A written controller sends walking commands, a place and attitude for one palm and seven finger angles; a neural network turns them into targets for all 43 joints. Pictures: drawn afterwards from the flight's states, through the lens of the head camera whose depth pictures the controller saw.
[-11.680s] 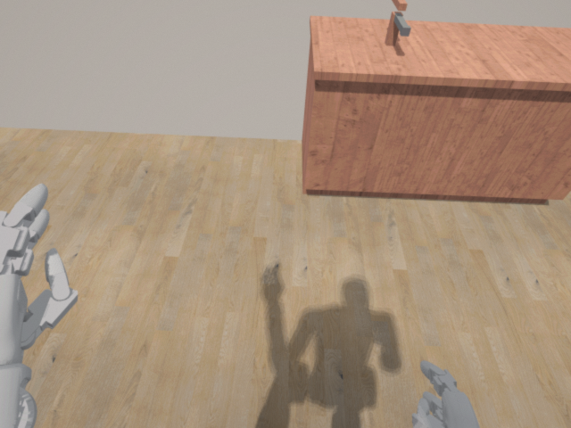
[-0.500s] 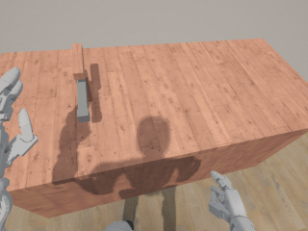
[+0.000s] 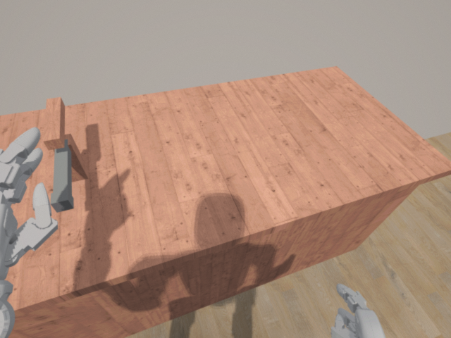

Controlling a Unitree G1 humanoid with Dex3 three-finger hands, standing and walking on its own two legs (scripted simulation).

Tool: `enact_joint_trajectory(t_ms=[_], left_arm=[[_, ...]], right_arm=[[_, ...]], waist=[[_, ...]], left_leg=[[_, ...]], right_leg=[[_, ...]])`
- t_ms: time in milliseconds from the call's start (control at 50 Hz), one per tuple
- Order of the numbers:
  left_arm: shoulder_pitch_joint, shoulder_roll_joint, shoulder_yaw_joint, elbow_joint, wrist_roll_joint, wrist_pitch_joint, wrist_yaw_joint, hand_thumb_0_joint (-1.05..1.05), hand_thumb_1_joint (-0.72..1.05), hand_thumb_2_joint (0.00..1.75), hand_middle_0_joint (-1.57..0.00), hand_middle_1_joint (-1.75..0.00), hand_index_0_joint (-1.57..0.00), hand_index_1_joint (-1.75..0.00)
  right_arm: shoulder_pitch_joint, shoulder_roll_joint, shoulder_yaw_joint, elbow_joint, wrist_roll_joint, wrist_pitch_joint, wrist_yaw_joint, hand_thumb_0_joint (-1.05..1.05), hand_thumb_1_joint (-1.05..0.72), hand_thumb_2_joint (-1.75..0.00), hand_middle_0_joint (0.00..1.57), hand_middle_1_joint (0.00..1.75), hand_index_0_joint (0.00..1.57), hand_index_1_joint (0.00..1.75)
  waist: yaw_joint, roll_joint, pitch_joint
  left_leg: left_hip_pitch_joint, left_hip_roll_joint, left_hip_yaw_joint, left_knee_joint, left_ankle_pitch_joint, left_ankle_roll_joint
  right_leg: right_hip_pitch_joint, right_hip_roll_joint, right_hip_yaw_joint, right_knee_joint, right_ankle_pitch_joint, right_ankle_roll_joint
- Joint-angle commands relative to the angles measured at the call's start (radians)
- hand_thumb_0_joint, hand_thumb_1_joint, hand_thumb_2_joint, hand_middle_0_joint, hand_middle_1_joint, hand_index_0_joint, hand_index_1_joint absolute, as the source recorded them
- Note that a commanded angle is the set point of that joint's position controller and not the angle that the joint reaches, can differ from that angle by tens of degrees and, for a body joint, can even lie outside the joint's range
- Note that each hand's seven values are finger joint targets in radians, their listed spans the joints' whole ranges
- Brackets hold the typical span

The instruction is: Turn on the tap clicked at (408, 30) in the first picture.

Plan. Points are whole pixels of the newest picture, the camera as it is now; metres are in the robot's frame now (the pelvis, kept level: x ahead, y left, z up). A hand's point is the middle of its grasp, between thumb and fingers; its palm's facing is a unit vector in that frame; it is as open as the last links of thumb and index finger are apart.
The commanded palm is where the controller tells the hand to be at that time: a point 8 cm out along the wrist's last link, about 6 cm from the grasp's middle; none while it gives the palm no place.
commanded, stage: shuffle to correct the standing spot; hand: left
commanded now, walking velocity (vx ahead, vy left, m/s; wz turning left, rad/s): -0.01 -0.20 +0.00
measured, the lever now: (62, 201) +0.33 +0.31 +0.04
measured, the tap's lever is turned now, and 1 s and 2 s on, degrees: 0 0 0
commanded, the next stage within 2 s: come to a stop and stand still in 1.36 s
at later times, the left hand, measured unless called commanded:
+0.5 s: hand (44, 231) +0.21 +0.23 +0.17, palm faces +0.29 -0.88 -0.37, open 7.4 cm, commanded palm +0.15 +0.28 +0.18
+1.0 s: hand (43, 230) +0.21 +0.24 +0.17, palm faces +0.30 -0.87 -0.38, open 7.4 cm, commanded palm +0.15 +0.28 +0.18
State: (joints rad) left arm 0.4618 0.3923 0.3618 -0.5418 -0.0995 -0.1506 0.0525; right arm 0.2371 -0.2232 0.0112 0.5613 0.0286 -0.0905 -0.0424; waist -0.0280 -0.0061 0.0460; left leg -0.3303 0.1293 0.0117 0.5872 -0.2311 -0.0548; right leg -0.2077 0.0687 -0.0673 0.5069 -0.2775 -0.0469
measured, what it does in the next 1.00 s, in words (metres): stands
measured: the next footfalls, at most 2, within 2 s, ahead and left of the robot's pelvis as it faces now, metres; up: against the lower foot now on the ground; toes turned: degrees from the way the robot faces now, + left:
none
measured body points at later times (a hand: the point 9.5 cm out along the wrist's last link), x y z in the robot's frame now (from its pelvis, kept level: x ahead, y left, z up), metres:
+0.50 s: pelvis +0.00 +0.00 +0.01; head +0.02 +0.01 +0.45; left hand +0.19 +0.28 +0.19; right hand +0.19 -0.22 -0.06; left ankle +0.05 +0.15 -0.73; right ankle +0.00 -0.09 -0.73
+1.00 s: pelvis -0.01 +0.00 +0.00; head +0.02 +0.01 +0.45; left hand +0.19 +0.28 +0.19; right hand +0.17 -0.22 -0.07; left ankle +0.05 +0.15 -0.73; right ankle +0.00 -0.09 -0.73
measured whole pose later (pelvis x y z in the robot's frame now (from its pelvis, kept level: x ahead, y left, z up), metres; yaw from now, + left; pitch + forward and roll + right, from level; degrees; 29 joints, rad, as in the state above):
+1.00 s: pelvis -0.01 +0.00 +0.00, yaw +0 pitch -1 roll -2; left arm 0.48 0.39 0.36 -0.55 -0.11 -0.14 0.07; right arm 0.21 -0.19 0.02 0.56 0.03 -0.10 -0.03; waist -0.01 0.01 0.08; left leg -0.32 0.11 0.01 0.53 -0.19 -0.05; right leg -0.20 0.06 -0.07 0.46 -0.25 -0.04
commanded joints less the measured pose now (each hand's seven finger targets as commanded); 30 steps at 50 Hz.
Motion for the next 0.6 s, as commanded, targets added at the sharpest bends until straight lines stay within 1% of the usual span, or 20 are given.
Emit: enact_joint_trajectory(t_ms=[0, 20, 60, 80, 100, 120, 160, 200, 220, 240, 280, 300, 320, 360, 400, 420, 480, 500, 520, 580], left_arm=[[-0.045, 0.190, 0.134, -0.211, -0.012, -0.055, 0.016, 0.00, 0.90, 0.90, -0.20, -0.30, -0.20, -0.30], [-0.049, 0.154, 0.101, -0.204, -0.014, -0.058, 0.009, 0.00, 0.90, 0.90, -0.20, -0.30, -0.20, -0.30], [-0.040, 0.179, 0.127, -0.210, -0.014, -0.060, 0.006, 0.00, 0.90, 0.90, -0.20, -0.30, -0.20, -0.30], [-0.045, 0.173, 0.122, -0.210, -0.015, -0.059, 0.003, 0.00, 0.90, 0.90, -0.20, -0.30, -0.20, -0.30], [-0.040, 0.196, 0.139, -0.217, -0.012, -0.054, 0.008, 0.00, 0.90, 0.90, -0.20, -0.30, -0.20, -0.30], [-0.036, 0.156, 0.105, -0.204, -0.016, -0.057, 0.001, 0.00, 0.90, 0.90, -0.20, -0.30, -0.20, -0.30], [-0.034, 0.173, 0.121, -0.207, -0.016, -0.055, -0.003, 0.00, 0.90, 0.90, -0.20, -0.30, -0.20, -0.30], [-0.033, 0.189, 0.132, -0.216, -0.016, -0.050, 0.002, 0.00, 0.90, 0.90, -0.20, -0.30, -0.20, -0.30], [-0.035, 0.154, 0.100, -0.203, -0.018, -0.054, -0.003, 0.00, 0.90, 0.90, -0.20, -0.30, -0.20, -0.30], [-0.043, 0.168, 0.111, -0.212, -0.019, -0.056, -0.004, 0.00, 0.90, 0.90, -0.20, -0.30, -0.20, -0.30], [-0.041, 0.163, 0.107, -0.210, -0.019, -0.056, -0.006, 0.00, 0.90, 0.90, -0.20, -0.30, -0.20, -0.30], [-0.050, 0.188, 0.125, -0.217, -0.017, -0.052, 0.003, 0.00, 0.90, 0.90, -0.20, -0.30, -0.20, -0.30], [-0.052, 0.154, 0.095, -0.207, -0.019, -0.056, 0.000, 0.00, 0.90, 0.90, -0.20, -0.30, -0.20, -0.30], [-0.052, 0.168, 0.110, -0.207, -0.019, -0.057, 0.003, 0.00, 0.90, 0.90, -0.20, -0.30, -0.20, -0.30], [-0.059, 0.190, 0.128, -0.221, -0.017, -0.053, 0.010, 0.00, 0.90, 0.90, -0.20, -0.30, -0.20, -0.30], [-0.059, 0.153, 0.095, -0.205, -0.020, -0.056, 0.006, 0.00, 0.90, 0.90, -0.20, -0.30, -0.20, -0.30], [-0.061, 0.165, 0.108, -0.217, -0.019, -0.060, 0.008, 0.00, 0.90, 0.90, -0.20, -0.30, -0.20, -0.30], [-0.058, 0.184, 0.122, -0.230, -0.016, -0.057, 0.015, 0.00, 0.90, 0.90, -0.20, -0.30, -0.20, -0.30], [-0.057, 0.150, 0.092, -0.219, -0.016, -0.061, 0.012, 0.00, 0.90, 0.90, -0.20, -0.30, -0.20, -0.30], [-0.042, 0.163, 0.107, -0.223, -0.014, -0.064, 0.014, 0.00, 0.90, 0.90, -0.20, -0.30, -0.20, -0.30]], right_arm=[[-0.120, -0.102, -0.036, -0.173, 0.002, -0.061, -0.009, 0.00, -0.90, -0.90, 0.20, 0.30, 0.20, 0.30], [-0.110, -0.104, -0.033, -0.170, -0.005, -0.058, -0.009, 0.00, -0.90, -0.90, 0.20, 0.30, 0.20, 0.30], [-0.107, -0.104, -0.042, -0.177, -0.005, -0.057, -0.011, 0.00, -0.90, -0.90, 0.20, 0.30, 0.20, 0.30], [-0.104, -0.105, -0.041, -0.176, -0.005, -0.055, -0.010, 0.00, -0.90, -0.90, 0.20, 0.30, 0.20, 0.30], [-0.123, -0.101, -0.036, -0.177, -0.001, -0.056, -0.009, 0.00, -0.90, -0.90, 0.20, 0.30, 0.20, 0.30], [-0.110, -0.101, -0.033, -0.172, -0.009, -0.052, -0.008, 0.00, -0.90, -0.90, 0.20, 0.30, 0.20, 0.30], [-0.106, -0.104, -0.042, -0.179, -0.008, -0.051, -0.009, 0.00, -0.90, -0.90, 0.20, 0.30, 0.20, 0.30], [-0.124, -0.099, -0.035, -0.180, -0.004, -0.051, -0.007, 0.00, -0.90, -0.90, 0.20, 0.30, 0.20, 0.30], [-0.113, -0.100, -0.033, -0.174, -0.011, -0.048, -0.007, 0.00, -0.90, -0.90, 0.20, 0.30, 0.20, 0.30], [-0.117, -0.104, -0.040, -0.182, -0.010, -0.051, -0.008, 0.00, -0.90, -0.90, 0.20, 0.30, 0.20, 0.30], [-0.115, -0.100, -0.039, -0.186, -0.008, -0.052, -0.008, 0.00, -0.90, -0.90, 0.20, 0.30, 0.20, 0.30], [-0.136, -0.095, -0.030, -0.183, -0.006, -0.053, -0.007, 0.00, -0.90, -0.90, 0.20, 0.30, 0.20, 0.30], [-0.127, -0.096, -0.029, -0.177, -0.012, -0.051, -0.008, 0.00, -0.90, -0.90, 0.20, 0.30, 0.20, 0.30], [-0.121, -0.098, -0.037, -0.184, -0.010, -0.054, -0.011, 0.00, -0.90, -0.90, 0.20, 0.30, 0.20, 0.30], [-0.136, -0.093, -0.032, -0.182, -0.006, -0.058, -0.009, 0.00, -0.90, -0.90, 0.20, 0.30, 0.20, 0.30], [-0.129, -0.094, -0.030, -0.178, -0.012, -0.057, -0.008, 0.00, -0.90, -0.90, 0.20, 0.30, 0.20, 0.30], [-0.120, -0.099, -0.040, -0.183, -0.009, -0.062, -0.007, 0.00, -0.90, -0.90, 0.20, 0.30, 0.20, 0.30], [-0.138, -0.094, -0.034, -0.182, -0.005, -0.065, -0.006, 0.00, -0.90, -0.90, 0.20, 0.30, 0.20, 0.30], [-0.129, -0.096, -0.031, -0.178, -0.011, -0.063, -0.005, 0.00, -0.90, -0.90, 0.20, 0.30, 0.20, 0.30], [-0.119, -0.099, -0.040, -0.185, -0.008, -0.068, -0.004, 0.00, -0.90, -0.90, 0.20, 0.30, 0.20, 0.30]], waist=[[0.018, 0.044, -0.140], [0.017, 0.036, -0.140], [0.022, 0.074, -0.146], [0.022, 0.054, -0.147], [0.025, 0.062, -0.156], [0.023, 0.051, -0.162], [0.024, 0.063, -0.165], [0.025, 0.065, -0.169], [0.023, 0.050, -0.166], [0.024, 0.069, -0.156], [0.023, 0.062, -0.136], [0.025, 0.073, -0.140], [0.023, 0.062, -0.138], [0.024, 0.067, -0.124], [0.026, 0.061, -0.140], [0.023, 0.050, -0.133], [0.025, 0.063, -0.125], [0.027, 0.092, -0.136], [0.026, 0.096, -0.128], [0.027, 0.086, -0.118]], left_leg=[[0.155, 0.020, -0.017, -0.045, 0.138, 0.067], [0.159, 0.026, -0.021, -0.053, 0.158, 0.072], [0.165, 0.040, -0.023, -0.060, 0.197, 0.075], [0.162, 0.041, -0.027, -0.061, 0.214, 0.072], [0.188, 0.043, -0.026, -0.072, 0.243, 0.074], [0.186, 0.043, -0.025, -0.072, 0.260, 0.078], [0.185, 0.047, -0.022, -0.065, 0.283, 0.075], [0.194, 0.040, -0.022, -0.077, 0.272, 0.072], [0.191, 0.040, -0.023, -0.080, 0.259, 0.075], [0.182, 0.041, -0.023, -0.087, 0.235, 0.072], [0.169, 0.039, -0.028, -0.097, 0.180, 0.070], [0.182, 0.037, -0.028, -0.119, 0.161, 0.070], [0.173, 0.038, -0.031, -0.125, 0.122, 0.075], [0.157, 0.039, -0.033, -0.124, 0.089, 0.073], [0.177, 0.031, -0.031, -0.129, 0.085, 0.071], [0.164, 0.031, -0.032, -0.130, 0.057, 0.075], [0.146, 0.032, -0.040, -0.133, 0.026, 0.071], [0.163, 0.031, -0.043, -0.151, 0.036, 0.073], [0.149, 0.036, -0.051, -0.160, 0.022, 0.077], [0.133, 0.040, -0.056, -0.158, -0.009, 0.076]], right_leg=[[-0.053, -0.149, 0.098, -0.119, 0.248, 0.009], [-0.053, -0.133, 0.081, -0.117, 0.253, 0.018], [-0.041, -0.132, 0.086, -0.118, 0.269, 0.028], [-0.029, -0.131, 0.082, -0.118, 0.277, 0.027], [-0.031, -0.131, 0.078, -0.111, 0.286, 0.028], [-0.020, -0.122, 0.063, -0.116, 0.297, 0.034], [-0.010, -0.130, 0.072, -0.123, 0.319, 0.036], [-0.008, -0.135, 0.077, -0.121, 0.316, 0.031], [-0.011, -0.126, 0.063, -0.128, 0.309, 0.035], [-0.018, -0.131, 0.073, -0.133, 0.291, 0.036], [-0.031, -0.134, 0.080, -0.142, 0.260, 0.031], [-0.037, -0.134, 0.078, -0.138, 0.235, 0.030], [-0.039, -0.126, 0.068, -0.149, 0.210, 0.035], [-0.044, -0.132, 0.084, -0.157, 0.197, 0.032], [-0.044, -0.135, 0.087, -0.153, 0.191, 0.027], [-0.050, -0.129, 0.079, -0.162, 0.170, 0.032], [-0.049, -0.133, 0.086, -0.161, 0.151, 0.025], [-0.047, -0.131, 0.079, -0.150, 0.143, 0.024], [-0.044, -0.118, 0.064, -0.152, 0.132, 0.031], [-0.046, -0.121, 0.071, -0.157, 0.118, 0.029]])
